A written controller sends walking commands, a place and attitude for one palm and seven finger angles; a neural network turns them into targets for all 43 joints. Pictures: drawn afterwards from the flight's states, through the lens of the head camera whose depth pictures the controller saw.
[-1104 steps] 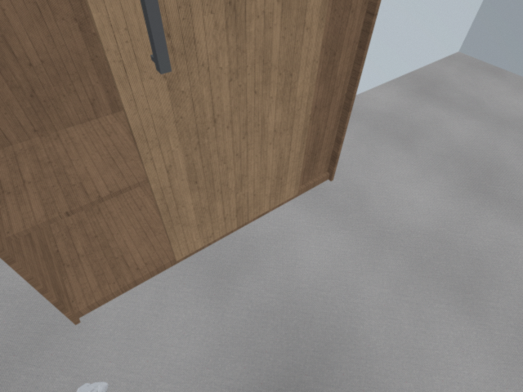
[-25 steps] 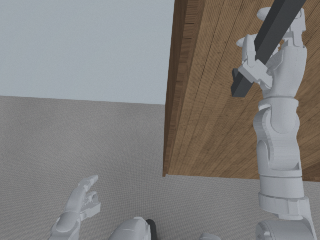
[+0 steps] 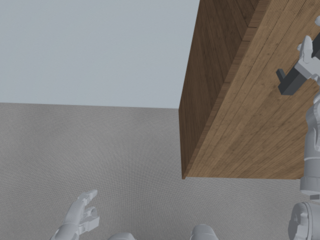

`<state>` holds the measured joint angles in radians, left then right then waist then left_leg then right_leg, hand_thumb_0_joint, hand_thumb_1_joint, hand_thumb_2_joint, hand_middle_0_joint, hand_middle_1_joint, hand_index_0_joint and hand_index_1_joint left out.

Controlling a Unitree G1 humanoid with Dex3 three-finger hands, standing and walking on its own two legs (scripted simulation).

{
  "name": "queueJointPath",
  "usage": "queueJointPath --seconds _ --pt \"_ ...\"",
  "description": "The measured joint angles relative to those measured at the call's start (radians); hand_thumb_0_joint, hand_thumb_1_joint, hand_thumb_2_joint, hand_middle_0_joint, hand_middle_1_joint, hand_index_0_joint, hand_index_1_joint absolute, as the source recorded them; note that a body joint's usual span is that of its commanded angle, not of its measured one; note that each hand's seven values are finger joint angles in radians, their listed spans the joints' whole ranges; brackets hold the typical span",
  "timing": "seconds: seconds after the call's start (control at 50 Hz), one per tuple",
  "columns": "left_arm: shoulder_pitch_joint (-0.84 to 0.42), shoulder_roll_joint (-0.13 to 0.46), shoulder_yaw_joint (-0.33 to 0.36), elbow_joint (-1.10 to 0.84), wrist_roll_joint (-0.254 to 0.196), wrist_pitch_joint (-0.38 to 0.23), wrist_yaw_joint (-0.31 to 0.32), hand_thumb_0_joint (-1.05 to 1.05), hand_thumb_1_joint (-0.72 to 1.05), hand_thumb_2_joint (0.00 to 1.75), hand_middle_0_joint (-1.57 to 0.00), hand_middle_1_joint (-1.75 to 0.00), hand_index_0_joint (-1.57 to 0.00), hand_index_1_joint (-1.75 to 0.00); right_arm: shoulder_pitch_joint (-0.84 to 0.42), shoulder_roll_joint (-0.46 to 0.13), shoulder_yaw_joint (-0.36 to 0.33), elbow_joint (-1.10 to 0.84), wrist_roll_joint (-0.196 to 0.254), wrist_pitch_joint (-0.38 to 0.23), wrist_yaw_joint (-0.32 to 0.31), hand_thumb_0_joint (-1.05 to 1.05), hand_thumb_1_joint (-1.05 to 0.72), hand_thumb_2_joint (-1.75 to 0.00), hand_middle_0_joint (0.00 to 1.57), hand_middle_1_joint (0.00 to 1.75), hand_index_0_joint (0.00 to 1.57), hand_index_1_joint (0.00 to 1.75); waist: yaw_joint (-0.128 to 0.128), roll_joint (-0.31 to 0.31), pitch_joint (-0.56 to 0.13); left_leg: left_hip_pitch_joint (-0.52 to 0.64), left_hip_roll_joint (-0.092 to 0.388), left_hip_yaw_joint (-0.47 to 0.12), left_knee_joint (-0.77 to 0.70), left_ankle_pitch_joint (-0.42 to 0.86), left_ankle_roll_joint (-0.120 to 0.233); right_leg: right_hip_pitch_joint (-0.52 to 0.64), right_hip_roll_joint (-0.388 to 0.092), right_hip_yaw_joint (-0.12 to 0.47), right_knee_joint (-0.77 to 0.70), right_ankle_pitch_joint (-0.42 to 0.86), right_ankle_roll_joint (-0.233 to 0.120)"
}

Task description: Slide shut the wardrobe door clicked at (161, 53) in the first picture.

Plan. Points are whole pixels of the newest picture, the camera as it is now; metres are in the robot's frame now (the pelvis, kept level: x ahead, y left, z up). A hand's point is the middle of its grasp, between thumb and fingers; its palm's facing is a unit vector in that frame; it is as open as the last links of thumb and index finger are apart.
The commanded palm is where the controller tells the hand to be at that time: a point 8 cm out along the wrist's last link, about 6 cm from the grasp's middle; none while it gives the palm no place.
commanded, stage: stop walking and hold the door there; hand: right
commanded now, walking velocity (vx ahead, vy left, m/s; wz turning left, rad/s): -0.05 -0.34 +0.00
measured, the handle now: (316, 39) +0.44 -0.29 +0.25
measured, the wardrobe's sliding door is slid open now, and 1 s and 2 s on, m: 0.00 0.00 0.00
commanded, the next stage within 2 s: none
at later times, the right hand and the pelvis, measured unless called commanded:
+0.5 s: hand (304, 59) +0.41 -0.27 +0.23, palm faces +0.43 +0.88 -0.19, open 6.4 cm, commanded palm +0.37 -0.30 +0.23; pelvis +0.02 -0.01 +0.02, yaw +4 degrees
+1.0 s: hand (305, 60) +0.41 -0.27 +0.23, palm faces +0.37 +0.91 -0.18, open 6.4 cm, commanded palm +0.37 -0.31 +0.23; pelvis +0.02 -0.03 +0.01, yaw +5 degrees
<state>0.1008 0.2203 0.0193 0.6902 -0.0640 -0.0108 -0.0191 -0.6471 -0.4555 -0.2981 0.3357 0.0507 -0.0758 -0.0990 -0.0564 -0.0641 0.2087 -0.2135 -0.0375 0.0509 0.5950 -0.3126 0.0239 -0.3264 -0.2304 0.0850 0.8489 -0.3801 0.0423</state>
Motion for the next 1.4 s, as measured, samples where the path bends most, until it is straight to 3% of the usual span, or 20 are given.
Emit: queueJointPath --seconds 0.02,0.06,0.1,0.14,0.16,0.24,0.32,0.5,0.74,1.0,1.18,1.22,1.3,1.34,1.4 --pt "0.0 0.008 -0.002 0.002 0.001 -0.003 0.012 0.02 0.91 0.9 -0.2 -0.3 -0.2 -0.3 0.018 -0.004 -0.011 0.007 0.001 -0.001 -0.001 -0.19 -0.63 -0.79 0.45 1.4 0.23 1.33 0.002 0.016 -0.008 0.004 0.014 -0.009 -0.015 0.007 0.006 -0.012 0.047 -0.009 0.029 -0.046 -0.017" --pt "0.001 0.029 -0.01 0.005 0.009 -0.013 0.036 0.01 0.91 0.9 -0.2 -0.3 -0.2 -0.3 0.065 -0.004 -0.042 0.015 0.004 -0.003 -0.006 -0.2 -0.62 -0.79 0.45 1.4 0.25 1.34 0.01 0.036 -0.031 0.016 0.037 -0.031 -0.061 0.03 0.008 0.006 0.122 -0.052 -0.063 -0.064 -0.039" --pt "0.006 0.05 -0.012 -0.003 0.015 -0.02 0.054 0.01 0.91 0.9 -0.2 -0.3 -0.2 -0.3 0.113 -0.007 -0.072 0.019 0.002 -0.006 -0.01 -0.21 -0.62 -0.79 0.45 1.4 0.27 1.35 0.024 0.042 -0.056 0.028 0.047 -0.045 -0.097 0.047 0.004 0.048 0.175 -0.107 -0.226 0.011 -0.047" --pt "0.014 0.07 -0.004 -0.018 0.012 -0.024 0.065 0.01 0.91 0.9 -0.2 -0.3 -0.2 -0.3 0.146 -0.009 -0.088 0.015 0.005 -0.002 -0.016 -0.21 -0.61 -0.79 0.45 1.4 0.28 1.36 0.036 0.033 -0.076 0.038 0.036 -0.048 -0.109 0.049 0.002 0.094 0.196 -0.156 -0.353 0.149 -0.054" --pt "0.019 0.08 0.003 -0.026 0.008 -0.024 0.067 0.01 0.91 0.9 -0.2 -0.3 -0.2 -0.3 0.156 -0.01 -0.09 0.01 0.007 0.003 -0.018 -0.2 -0.61 -0.79 0.45 1.4 0.28 1.36 0.039 0.021 -0.086 0.04 0.02 -0.045 -0.108 0.046 0.003 0.112 0.192 -0.171 -0.389 0.229 -0.06" --pt "0.034 0.091 0.022 -0.042 -0.006 -0.015 0.064 0.01 0.91 0.9 -0.19 -0.3 -0.2 -0.3 0.174 -0.012 -0.084 -0.001 0.01 0.015 -0.027 -0.19 -0.62 -0.8 0.45 1.4 0.27 1.35 0.039 0.035 -0.115 0.046 0.005 -0.057 -0.116 0.048 0.004 0.124 0.176 -0.183 -0.39 0.177 -0.034" --pt "0.049 0.097 0.022 -0.058 -0.005 -0.012 0.071 0.01 0.91 0.9 -0.19 -0.3 -0.2 -0.3 0.205 -0.014 -0.082 -0.013 0.011 0.014 -0.035 -0.19 -0.63 -0.79 0.45 1.4 0.26 1.35 0.05 0.03 -0.145 0.039 -0.003 -0.066 -0.138 0.064 -0.001 0.107 0.167 -0.192 -0.378 0.164 -0.037" --pt "0.109 0.043 -0.015 -0.029 0.006 -0.009 0.089 0.01 0.91 0.9 -0.19 -0.3 -0.2 -0.3 0.268 -0.009 -0.06 -0.066 0.014 -0.018 -0.037 -0.19 -0.64 -0.77 0.45 1.4 0.24 1.36 0.058 0.038 -0.188 0.032 0.002 -0.085 -0.159 0.071 -0.018 0.094 0.171 -0.211 -0.374 0.151 -0.055" --pt "0.112 -0.012 -0.053 -0.004 0.015 -0.007 0.092 0.02 0.91 0.9 -0.2 -0.3 -0.21 -0.3 0.305 0.0 -0.042 -0.128 0.02 -0.022 -0.035 -0.19 -0.64 -0.78 0.45 1.4 0.24 1.38 0.058 0.048 -0.191 0.044 0.012 -0.104 -0.173 0.075 -0.036 0.106 0.18 -0.23 -0.374 0.141 -0.071" --pt "0.067 0.034 -0.021 -0.034 0.012 0.009 0.1 0.01 0.91 0.9 -0.2 -0.3 -0.21 -0.3 0.296 0.009 -0.034 -0.142 0.027 -0.032 -0.03 -0.19 -0.63 -0.78 0.45 1.4 0.26 1.39 0.063 0.031 -0.182 0.024 0.017 -0.102 -0.162 0.077 -0.048 0.072 0.183 -0.228 -0.336 0.129 -0.083" --pt "0.037 0.06 0.001 -0.052 0.008 0.048 0.111 0.01 0.91 0.9 -0.2 -0.3 -0.2 -0.3 0.212 0.031 0.017 -0.143 0.026 -0.03 -0.022 -0.18 -0.62 -0.82 0.45 1.4 0.26 1.39 0.076 0.052 -0.14 -0.033 0.082 -0.109 -0.077 0.056 -0.087 0.044 0.247 -0.239 -0.327 0.149 -0.129" --pt "0.032 0.048 -0.007 -0.058 0.009 0.042 0.112 0.01 0.91 0.9 -0.2 -0.3 -0.2 -0.3 0.196 0.03 0.022 -0.144 0.027 -0.027 -0.024 -0.17 -0.63 -0.82 0.45 1.4 0.26 1.39 0.069 0.06 -0.132 -0.072 0.097 -0.092 -0.001 0.006 -0.065 0.037 0.253 -0.257 -0.322 0.15 -0.142" --pt "0.039 0.005 -0.036 -0.052 0.02 0.009 0.112 0.01 0.91 0.9 -0.19 -0.3 -0.2 -0.3 0.186 0.036 0.021 -0.136 0.026 -0.027 -0.034 -0.17 -0.64 -0.82 0.45 1.4 0.25 1.39 0.058 0.048 -0.118 -0.122 0.083 -0.062 0.174 -0.103 -0.042 0.045 0.241 -0.278 -0.346 0.166 -0.152" --pt "0.054 -0.017 -0.054 -0.04 0.025 -0.004 0.109 0.01 0.91 0.9 -0.2 -0.3 -0.2 -0.3 0.182 0.04 0.025 -0.133 0.025 -0.019 -0.037 -0.16 -0.65 -0.81 0.45 1.4 0.24 1.4 0.052 0.046 -0.116 -0.101 0.079 -0.043 0.143 -0.101 -0.04 0.057 0.237 -0.281 -0.372 0.181 -0.15" --pt "0.079 -0.039 -0.082 -0.02 0.032 -0.016 0.101 0.01 0.91 0.9 -0.2 -0.3 -0.2 -0.3 0.181 0.037 0.026 -0.126 0.024 -0.01 -0.038 -0.16 -0.66 -0.8 0.45 1.4 0.24 1.39 0.043 0.047 -0.118 -0.032 0.073 -0.021 -0.013 -0.055 -0.032 0.069 0.234 -0.287 -0.396 0.195 -0.144"
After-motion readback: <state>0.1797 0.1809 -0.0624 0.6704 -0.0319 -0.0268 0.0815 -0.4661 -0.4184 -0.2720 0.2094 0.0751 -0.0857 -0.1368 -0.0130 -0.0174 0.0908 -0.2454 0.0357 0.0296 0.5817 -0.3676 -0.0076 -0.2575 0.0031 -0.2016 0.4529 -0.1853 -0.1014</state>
